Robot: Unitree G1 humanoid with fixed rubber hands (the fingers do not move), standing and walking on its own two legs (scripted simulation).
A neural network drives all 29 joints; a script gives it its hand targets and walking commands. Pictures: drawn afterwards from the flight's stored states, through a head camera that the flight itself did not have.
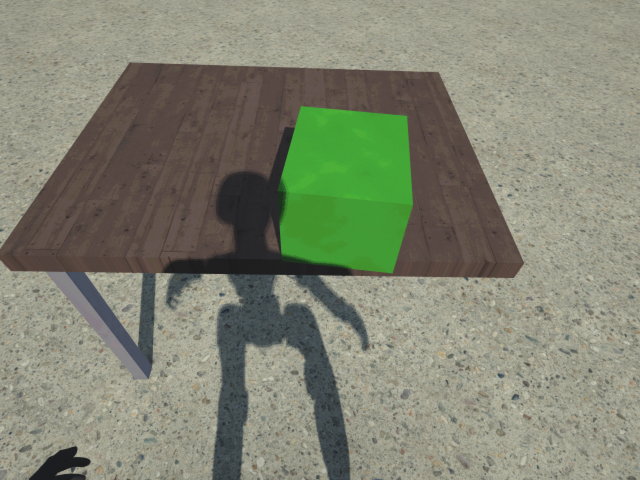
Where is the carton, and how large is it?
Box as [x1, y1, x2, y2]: [277, 106, 412, 272]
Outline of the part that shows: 301,106 277,191 282,260 392,272 412,206 406,116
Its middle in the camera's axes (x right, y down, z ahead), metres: +0.05 -0.11 +0.72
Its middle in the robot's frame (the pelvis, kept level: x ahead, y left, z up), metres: +0.63 -0.05 -0.01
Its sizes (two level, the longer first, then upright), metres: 0.248 0.204 0.171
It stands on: a table, 0.65 m high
